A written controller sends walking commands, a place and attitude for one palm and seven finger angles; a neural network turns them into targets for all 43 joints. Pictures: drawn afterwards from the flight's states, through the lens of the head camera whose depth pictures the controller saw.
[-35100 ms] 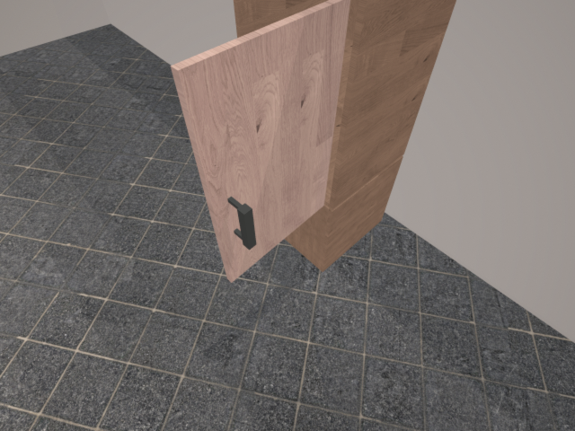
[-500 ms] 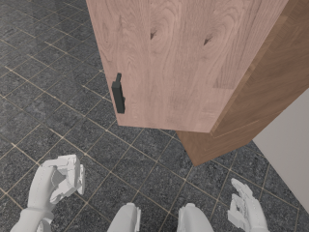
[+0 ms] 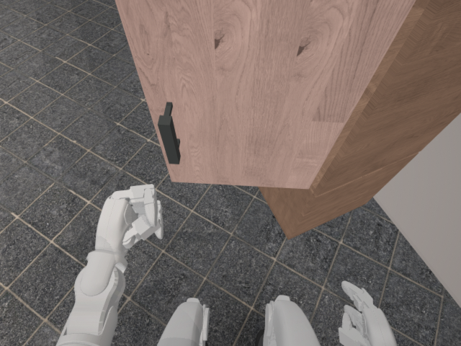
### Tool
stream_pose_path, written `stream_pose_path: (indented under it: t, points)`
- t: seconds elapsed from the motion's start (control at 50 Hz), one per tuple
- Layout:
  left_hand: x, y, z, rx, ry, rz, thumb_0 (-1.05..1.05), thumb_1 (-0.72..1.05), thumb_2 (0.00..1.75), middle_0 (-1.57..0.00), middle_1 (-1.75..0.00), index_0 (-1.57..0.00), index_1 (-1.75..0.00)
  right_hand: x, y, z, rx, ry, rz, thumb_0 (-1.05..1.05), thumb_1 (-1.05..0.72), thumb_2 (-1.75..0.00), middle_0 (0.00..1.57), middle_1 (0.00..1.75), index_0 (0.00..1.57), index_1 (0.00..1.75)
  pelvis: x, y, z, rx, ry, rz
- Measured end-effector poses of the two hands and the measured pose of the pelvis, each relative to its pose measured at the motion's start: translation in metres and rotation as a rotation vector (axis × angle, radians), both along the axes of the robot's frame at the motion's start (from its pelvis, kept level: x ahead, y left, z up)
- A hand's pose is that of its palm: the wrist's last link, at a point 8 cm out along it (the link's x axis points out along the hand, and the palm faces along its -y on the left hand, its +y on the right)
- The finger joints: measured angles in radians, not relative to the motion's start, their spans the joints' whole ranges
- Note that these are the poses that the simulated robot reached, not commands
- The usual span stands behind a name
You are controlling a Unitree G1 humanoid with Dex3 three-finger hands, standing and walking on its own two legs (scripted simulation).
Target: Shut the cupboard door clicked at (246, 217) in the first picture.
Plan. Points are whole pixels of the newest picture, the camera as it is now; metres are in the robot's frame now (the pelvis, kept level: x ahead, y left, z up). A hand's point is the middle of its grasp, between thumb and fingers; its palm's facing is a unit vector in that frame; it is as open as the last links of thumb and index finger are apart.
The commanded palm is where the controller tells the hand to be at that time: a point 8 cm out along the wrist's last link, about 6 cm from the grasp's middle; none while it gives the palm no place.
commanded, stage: bring the fist close to the handle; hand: left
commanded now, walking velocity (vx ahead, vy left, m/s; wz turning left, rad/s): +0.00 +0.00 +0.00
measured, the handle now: (171, 134) +0.50 +0.14 +0.02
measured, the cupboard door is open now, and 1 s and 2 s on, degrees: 63 63 47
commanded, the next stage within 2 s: push the door shut along its arc in 0.86 s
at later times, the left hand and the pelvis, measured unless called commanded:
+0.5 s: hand (187, 176) +0.40 +0.10 +0.02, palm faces -0.05 -1.00 -0.02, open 3.1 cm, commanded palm +0.38 +0.15 +0.02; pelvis +0.00 -0.01 -0.01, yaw +0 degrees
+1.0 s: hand (185, 176) +0.40 +0.10 +0.02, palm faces -0.05 -1.00 -0.02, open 3.1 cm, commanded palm +0.38 +0.16 +0.02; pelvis +0.00 -0.01 +0.00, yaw +0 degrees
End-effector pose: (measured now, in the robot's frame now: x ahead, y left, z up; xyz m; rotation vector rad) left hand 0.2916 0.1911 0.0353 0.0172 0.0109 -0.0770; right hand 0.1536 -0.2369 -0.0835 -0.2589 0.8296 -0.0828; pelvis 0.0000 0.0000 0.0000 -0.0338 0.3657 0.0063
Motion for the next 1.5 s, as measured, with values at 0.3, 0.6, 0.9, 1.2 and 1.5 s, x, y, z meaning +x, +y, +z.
stream_pose_path:
  t: [0.3,0.6,0.9,1.2,1.5]
  points:
    - [0.058,-0.023,-0.009,0.006,-0.011,0.014,0.01,0.90,0.90,-1.30,-1.50,-1.30,-1.50,-0.022,-0.013,-0.016,0.001,0.118,-0.044,0.01,-0.91,-0.90,0.20,0.30,0.20,0.29,0.001,-0.005,-0.002,0.014,0.024,-0.009]
    - [0.101,-0.036,-0.014,0.003,-0.026,0.040,0.01,0.90,0.90,-1.30,-1.50,-1.30,-1.50,-0.052,-0.026,-0.030,0.007,0.225,-0.103,0.01,-0.91,-0.90,0.20,0.30,0.20,0.29,0.000,-0.010,-0.006,0.028,0.056,-0.023]
    - [0.087,-0.031,-0.014,0.001,-0.035,0.035,0.01,0.90,0.90,-1.30,-1.50,-1.31,-1.50,-0.057,-0.029,-0.027,-0.005,0.245,-0.099,0.00,-0.91,-0.90,0.20,0.30,0.20,0.29,-0.003,-0.010,-0.002,0.026,0.044,-0.016]
    - [0.110,-0.033,-0.011,0.021,-0.044,-0.009,0.01,0.90,0.90,-1.30,-1.50,-1.31,-1.50,-0.053,-0.025,-0.030,-0.010,0.213,-0.097,0.00,-0.91,-0.90,0.20,0.30,0.20,0.29,-0.010,-0.008,-0.008,0.022,0.049,-0.012]
    - [0.149,-0.040,-0.008,0.032,-0.016,-0.095,0.01,0.90,0.90,-1.32,-1.50,-1.31,-1.50,-0.111,-0.029,-0.041,-0.019,0.364,-0.170,0.00,-0.91,-0.90,0.20,0.30,0.20,0.29,-0.014,-0.003,-0.014,0.014,0.077,-0.014]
